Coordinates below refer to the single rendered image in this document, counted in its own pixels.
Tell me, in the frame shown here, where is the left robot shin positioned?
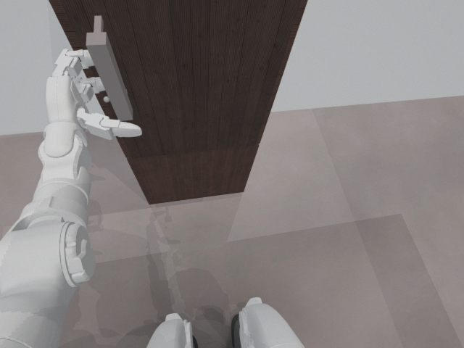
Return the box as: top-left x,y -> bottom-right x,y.
165,313 -> 182,321

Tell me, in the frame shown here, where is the robot left forearm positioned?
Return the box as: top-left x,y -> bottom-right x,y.
0,122 -> 91,242

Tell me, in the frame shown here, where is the handle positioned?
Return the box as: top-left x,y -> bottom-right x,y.
86,16 -> 133,121

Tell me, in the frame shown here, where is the robot left upper arm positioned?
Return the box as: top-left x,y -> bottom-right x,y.
0,222 -> 96,348

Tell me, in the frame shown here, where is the left robot hand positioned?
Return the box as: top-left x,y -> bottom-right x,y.
46,49 -> 142,140

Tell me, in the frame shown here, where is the robot shin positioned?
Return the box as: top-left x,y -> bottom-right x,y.
165,313 -> 182,321
239,297 -> 262,348

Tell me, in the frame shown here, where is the right robot shin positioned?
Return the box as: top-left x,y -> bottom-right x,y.
239,297 -> 262,348

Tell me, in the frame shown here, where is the cupboard door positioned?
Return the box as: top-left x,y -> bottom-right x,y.
60,0 -> 301,159

